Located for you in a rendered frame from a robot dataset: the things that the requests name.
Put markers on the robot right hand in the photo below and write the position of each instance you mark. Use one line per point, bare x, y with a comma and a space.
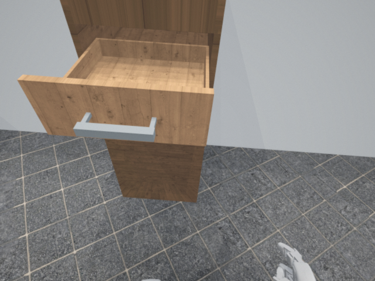
300, 271

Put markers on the cabinet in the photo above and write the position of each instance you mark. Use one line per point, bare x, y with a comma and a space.
159, 171

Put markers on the handle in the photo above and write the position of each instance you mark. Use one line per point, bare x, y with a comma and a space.
110, 131

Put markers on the drawer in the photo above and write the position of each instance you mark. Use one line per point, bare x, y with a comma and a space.
127, 82

